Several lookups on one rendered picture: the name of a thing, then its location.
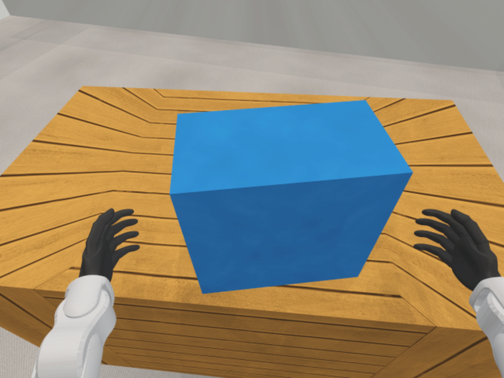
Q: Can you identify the left robot forearm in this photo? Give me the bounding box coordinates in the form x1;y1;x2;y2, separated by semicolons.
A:
31;275;117;378

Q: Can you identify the right robot forearm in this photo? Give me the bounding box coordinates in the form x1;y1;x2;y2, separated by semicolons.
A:
469;277;504;378

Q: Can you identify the carton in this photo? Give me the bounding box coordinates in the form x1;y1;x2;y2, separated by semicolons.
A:
169;100;413;294

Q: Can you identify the right robot hand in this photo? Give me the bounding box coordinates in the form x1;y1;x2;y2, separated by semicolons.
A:
413;209;501;291

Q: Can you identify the pedestal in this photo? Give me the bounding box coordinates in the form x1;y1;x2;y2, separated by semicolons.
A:
0;86;504;378

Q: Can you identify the left robot hand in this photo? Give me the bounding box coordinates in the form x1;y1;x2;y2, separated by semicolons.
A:
79;208;140;282

